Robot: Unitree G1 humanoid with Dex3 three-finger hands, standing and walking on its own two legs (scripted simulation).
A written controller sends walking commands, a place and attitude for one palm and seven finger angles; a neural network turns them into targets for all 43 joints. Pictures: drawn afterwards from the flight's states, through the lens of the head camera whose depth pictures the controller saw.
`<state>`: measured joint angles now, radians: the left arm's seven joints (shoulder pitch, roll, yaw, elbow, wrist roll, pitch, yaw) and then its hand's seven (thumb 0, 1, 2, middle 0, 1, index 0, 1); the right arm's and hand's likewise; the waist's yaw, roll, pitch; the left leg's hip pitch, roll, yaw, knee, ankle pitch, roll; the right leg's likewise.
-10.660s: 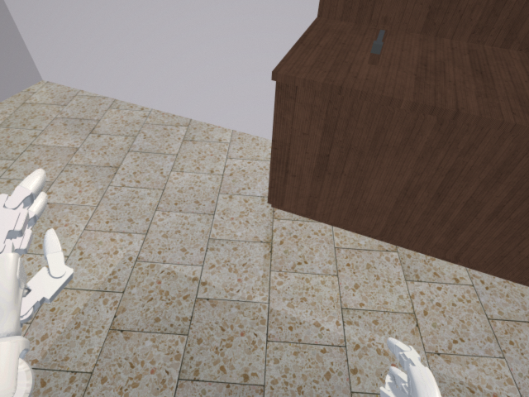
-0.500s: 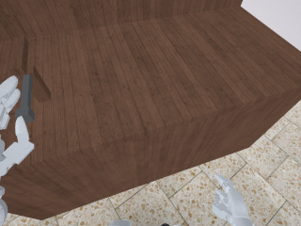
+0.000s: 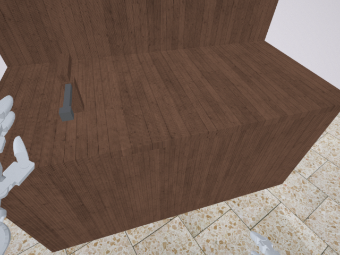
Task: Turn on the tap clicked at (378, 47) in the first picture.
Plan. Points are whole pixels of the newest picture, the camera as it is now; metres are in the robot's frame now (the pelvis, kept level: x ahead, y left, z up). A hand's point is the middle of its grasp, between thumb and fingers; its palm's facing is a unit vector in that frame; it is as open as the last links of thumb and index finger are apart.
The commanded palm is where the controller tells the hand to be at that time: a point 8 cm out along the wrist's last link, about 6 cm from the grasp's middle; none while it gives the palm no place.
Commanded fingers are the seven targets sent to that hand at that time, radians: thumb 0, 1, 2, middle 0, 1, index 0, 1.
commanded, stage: come to a stop and stand still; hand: left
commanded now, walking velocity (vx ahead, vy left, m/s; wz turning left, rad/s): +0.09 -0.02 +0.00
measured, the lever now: (66, 113) +0.42 +0.31 +0.11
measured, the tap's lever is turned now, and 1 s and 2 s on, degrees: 0 0 0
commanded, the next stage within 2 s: look again from close up in 1.70 s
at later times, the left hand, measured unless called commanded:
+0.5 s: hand (27, 158) +0.22 +0.27 +0.19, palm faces +0.47 -0.78 -0.41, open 7.4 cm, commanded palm +0.14 +0.27 +0.19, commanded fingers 0.00 0.90 0.90 -0.20 -0.30 -0.20 -0.30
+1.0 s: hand (53, 155) +0.24 +0.24 +0.18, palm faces +0.39 -0.83 -0.41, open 7.4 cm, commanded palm +0.17 +0.26 +0.19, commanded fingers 0.00 0.90 0.90 -0.20 -0.30 -0.20 -0.30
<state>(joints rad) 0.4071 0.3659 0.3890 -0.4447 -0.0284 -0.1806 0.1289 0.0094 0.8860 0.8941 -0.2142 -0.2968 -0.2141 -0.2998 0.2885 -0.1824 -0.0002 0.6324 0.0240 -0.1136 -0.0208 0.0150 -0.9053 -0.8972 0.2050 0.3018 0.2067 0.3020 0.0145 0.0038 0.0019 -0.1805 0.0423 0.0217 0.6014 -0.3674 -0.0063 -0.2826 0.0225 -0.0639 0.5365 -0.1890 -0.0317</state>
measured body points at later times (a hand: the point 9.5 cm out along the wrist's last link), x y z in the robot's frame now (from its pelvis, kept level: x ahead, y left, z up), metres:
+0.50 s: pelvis -0.02 -0.01 +0.00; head +0.00 -0.01 +0.45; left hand +0.19 +0.30 +0.21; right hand +0.13 -0.24 -0.10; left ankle -0.03 +0.10 -0.73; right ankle -0.01 -0.11 -0.73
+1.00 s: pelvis +0.00 -0.01 +0.01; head +0.04 -0.01 +0.46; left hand +0.21 +0.28 +0.20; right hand +0.19 -0.25 -0.06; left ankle -0.03 +0.10 -0.73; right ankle -0.01 -0.11 -0.73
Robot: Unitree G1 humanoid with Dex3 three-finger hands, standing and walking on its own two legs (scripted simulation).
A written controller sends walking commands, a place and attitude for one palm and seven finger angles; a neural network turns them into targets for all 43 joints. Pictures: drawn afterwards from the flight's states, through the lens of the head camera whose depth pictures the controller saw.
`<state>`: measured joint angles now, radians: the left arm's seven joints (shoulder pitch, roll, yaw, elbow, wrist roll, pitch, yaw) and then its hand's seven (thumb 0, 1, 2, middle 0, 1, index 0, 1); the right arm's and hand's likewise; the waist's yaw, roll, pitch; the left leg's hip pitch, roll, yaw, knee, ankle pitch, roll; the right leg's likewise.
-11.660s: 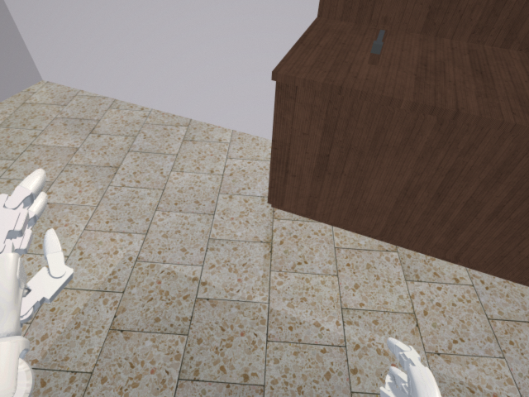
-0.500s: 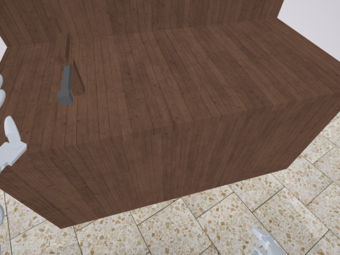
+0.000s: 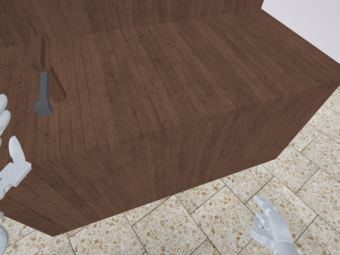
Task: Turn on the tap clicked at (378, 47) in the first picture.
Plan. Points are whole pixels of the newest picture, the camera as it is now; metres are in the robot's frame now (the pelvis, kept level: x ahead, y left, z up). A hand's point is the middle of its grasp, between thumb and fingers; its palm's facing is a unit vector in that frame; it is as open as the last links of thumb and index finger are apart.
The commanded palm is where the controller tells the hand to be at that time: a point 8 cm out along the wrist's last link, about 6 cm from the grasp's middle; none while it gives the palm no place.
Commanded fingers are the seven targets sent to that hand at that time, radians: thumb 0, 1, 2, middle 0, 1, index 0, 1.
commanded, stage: come to a stop and stand still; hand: left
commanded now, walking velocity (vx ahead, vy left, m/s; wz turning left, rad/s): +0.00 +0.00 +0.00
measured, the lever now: (44, 108) +0.40 +0.34 +0.10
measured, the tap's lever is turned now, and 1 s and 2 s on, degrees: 0 0 0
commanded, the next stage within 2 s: look again from close up in 0.70 s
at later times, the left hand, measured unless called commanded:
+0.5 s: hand out of the picture +0.16 +0.28 +0.16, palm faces +0.44 -0.83 -0.34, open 7.4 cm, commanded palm +0.10 +0.31 +0.18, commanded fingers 0.00 0.90 0.90 -0.20 -0.30 -0.20 -0.30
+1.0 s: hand out of the picture +0.16 +0.27 +0.16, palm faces +0.41 -0.83 -0.37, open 7.4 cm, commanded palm +0.11 +0.31 +0.18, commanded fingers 0.00 0.90 0.90 -0.20 -0.30 -0.20 -0.30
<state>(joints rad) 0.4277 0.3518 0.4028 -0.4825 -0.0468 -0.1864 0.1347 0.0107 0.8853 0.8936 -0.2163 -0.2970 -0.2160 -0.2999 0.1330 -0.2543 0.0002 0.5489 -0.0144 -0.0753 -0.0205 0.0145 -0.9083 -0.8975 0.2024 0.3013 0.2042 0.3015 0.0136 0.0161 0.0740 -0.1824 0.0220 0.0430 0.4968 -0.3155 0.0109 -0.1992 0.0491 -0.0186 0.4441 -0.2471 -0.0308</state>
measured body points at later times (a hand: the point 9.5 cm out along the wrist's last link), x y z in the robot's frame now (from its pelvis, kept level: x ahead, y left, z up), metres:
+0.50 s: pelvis -0.06 +0.03 +0.00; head -0.05 +0.04 +0.45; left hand +0.13 +0.33 +0.18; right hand +0.12 -0.18 -0.07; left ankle -0.03 +0.11 -0.74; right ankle -0.01 -0.10 -0.74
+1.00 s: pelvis -0.05 +0.02 +0.01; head -0.03 +0.03 +0.46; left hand +0.14 +0.32 +0.18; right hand +0.14 -0.20 -0.07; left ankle -0.03 +0.11 -0.74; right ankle -0.01 -0.10 -0.74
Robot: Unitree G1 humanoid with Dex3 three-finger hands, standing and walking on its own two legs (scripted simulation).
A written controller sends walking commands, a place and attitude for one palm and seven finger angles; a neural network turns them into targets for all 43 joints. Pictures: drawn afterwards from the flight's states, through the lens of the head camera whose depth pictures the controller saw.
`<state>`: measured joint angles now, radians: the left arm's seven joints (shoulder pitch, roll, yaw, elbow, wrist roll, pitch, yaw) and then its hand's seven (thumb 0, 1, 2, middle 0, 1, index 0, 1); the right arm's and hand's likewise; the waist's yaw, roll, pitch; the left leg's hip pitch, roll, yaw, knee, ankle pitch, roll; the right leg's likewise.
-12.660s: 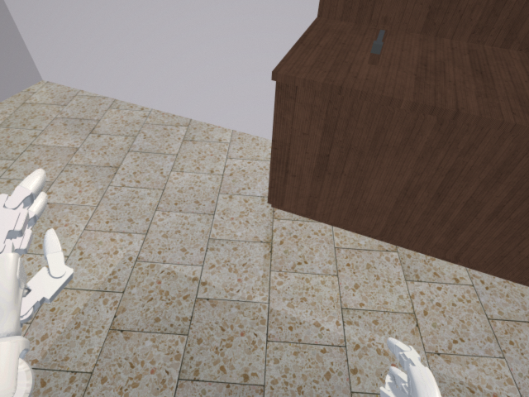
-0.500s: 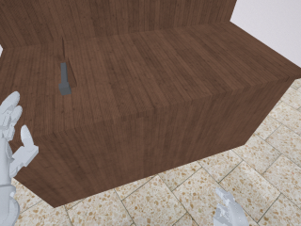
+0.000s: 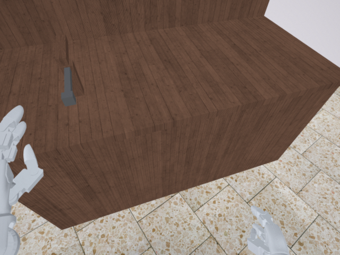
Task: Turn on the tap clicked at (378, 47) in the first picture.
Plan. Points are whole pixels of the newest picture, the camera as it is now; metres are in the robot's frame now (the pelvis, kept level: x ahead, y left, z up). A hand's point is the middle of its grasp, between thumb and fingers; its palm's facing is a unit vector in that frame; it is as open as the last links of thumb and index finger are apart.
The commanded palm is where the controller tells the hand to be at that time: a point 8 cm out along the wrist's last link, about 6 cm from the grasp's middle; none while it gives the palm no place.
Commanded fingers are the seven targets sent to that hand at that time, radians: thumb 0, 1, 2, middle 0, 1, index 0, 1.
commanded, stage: look again from close up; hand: left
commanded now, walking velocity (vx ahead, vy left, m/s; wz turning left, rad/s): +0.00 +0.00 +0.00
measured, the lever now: (68, 98) +0.46 +0.31 +0.10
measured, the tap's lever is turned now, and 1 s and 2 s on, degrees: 0 0 0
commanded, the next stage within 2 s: shuffle to correct the standing spot in 0.04 s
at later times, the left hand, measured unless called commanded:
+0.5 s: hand (52, 149) +0.26 +0.24 +0.16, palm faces +0.46 -0.83 -0.32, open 7.4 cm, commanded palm +0.20 +0.27 +0.17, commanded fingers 0.00 0.90 0.90 -0.20 -0.30 -0.20 -0.30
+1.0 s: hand (90, 104) +0.37 +0.20 +0.17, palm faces +0.38 -0.81 -0.44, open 7.4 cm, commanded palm +0.31 +0.25 +0.17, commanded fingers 0.00 0.90 0.90 -0.20 -0.30 -0.20 -0.30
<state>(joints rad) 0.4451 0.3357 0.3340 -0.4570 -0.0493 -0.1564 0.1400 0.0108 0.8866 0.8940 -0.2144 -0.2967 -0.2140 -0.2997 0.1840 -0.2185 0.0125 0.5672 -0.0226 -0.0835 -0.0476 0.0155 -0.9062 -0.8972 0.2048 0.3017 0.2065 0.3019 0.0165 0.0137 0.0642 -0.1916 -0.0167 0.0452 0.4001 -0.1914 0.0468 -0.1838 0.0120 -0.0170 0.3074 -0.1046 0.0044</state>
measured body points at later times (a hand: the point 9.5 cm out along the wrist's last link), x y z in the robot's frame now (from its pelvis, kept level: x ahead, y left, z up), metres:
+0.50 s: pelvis +0.04 -0.01 -0.01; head +0.05 +0.00 +0.44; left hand +0.23 +0.28 +0.18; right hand +0.22 -0.22 -0.09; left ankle +0.02 +0.08 -0.75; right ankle +0.04 -0.12 -0.75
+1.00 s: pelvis +0.15 -0.03 -0.02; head +0.18 -0.03 +0.43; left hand +0.34 +0.25 +0.19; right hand +0.32 -0.24 -0.10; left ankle +0.07 +0.08 -0.75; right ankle +0.24 -0.13 -0.74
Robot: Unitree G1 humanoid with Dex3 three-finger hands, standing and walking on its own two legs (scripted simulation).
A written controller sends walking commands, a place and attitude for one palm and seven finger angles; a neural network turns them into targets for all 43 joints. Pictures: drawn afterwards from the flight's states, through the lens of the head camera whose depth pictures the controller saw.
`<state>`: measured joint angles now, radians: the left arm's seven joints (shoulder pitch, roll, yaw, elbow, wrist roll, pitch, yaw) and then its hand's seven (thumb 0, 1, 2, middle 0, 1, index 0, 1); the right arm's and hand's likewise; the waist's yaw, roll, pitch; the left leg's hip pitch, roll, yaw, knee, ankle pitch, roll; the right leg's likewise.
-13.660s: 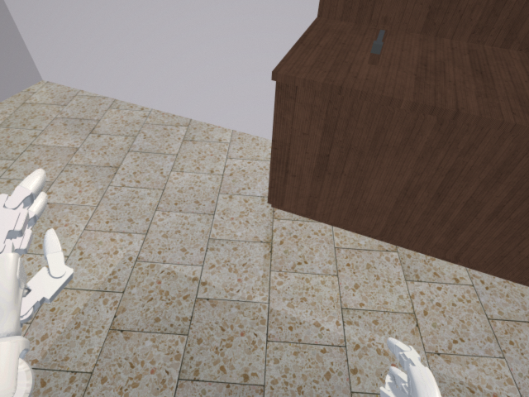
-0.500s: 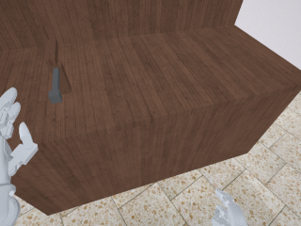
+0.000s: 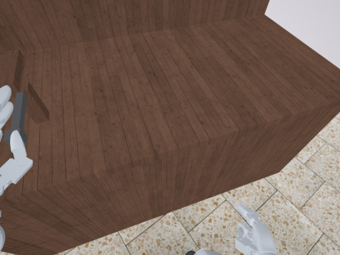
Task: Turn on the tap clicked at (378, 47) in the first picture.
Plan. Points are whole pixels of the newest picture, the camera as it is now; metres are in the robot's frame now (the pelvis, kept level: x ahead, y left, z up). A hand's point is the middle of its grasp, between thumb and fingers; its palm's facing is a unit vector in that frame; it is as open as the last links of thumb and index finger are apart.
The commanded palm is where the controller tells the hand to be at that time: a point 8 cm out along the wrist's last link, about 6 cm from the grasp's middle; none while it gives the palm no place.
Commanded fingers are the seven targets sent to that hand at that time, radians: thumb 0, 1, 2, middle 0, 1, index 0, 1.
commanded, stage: come to a stop and stand still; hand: left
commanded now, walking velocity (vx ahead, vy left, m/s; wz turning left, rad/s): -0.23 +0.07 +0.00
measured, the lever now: (16, 137) +0.31 +0.34 +0.12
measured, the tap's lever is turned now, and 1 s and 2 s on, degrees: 0 0 0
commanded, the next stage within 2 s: look again from close up in 0.90 s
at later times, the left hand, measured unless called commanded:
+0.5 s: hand (31, 139) +0.27 +0.26 +0.17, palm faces +0.42 -0.84 -0.36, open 7.4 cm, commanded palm +0.21 +0.29 +0.19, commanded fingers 0.00 0.90 0.90 -0.20 -0.30 -0.20 -0.30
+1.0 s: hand (22, 131) +0.28 +0.28 +0.18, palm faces +0.38 -0.85 -0.36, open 7.4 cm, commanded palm +0.21 +0.31 +0.19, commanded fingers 0.00 0.90 0.90 -0.20 -0.30 -0.20 -0.30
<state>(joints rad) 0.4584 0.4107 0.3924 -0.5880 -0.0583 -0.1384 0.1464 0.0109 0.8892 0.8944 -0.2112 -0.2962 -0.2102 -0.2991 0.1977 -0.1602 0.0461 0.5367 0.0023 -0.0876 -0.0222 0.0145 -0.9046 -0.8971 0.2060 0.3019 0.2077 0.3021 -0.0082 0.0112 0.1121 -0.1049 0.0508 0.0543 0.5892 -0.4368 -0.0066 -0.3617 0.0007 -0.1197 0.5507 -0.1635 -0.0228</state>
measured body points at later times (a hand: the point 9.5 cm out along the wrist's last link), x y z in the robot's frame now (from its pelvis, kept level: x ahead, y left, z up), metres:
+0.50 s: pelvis +0.05 +0.02 +0.01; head +0.08 +0.03 +0.46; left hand +0.24 +0.30 +0.19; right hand +0.25 -0.20 -0.06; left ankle +0.06 +0.12 -0.73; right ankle +0.09 -0.10 -0.73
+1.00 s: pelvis +0.05 +0.03 +0.01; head +0.08 +0.04 +0.46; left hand +0.26 +0.32 +0.20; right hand +0.20 -0.21 -0.07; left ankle +0.06 +0.12 -0.73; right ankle +0.09 -0.10 -0.73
